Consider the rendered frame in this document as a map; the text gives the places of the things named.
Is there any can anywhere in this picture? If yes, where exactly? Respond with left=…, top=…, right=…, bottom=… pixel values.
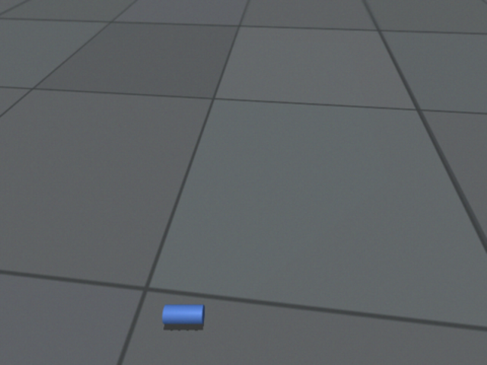
left=162, top=304, right=205, bottom=324

